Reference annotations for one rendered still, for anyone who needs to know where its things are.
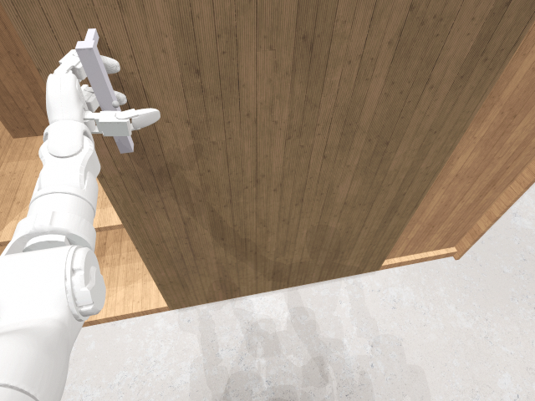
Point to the robot left forearm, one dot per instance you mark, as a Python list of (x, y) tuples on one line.
[(63, 206)]

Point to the wardrobe door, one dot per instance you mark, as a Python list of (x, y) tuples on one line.
[(296, 138), (497, 147)]

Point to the robot left upper arm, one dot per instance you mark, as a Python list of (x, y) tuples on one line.
[(45, 297)]

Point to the handle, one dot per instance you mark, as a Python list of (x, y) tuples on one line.
[(94, 68)]

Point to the left robot hand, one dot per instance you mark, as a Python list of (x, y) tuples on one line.
[(66, 100)]

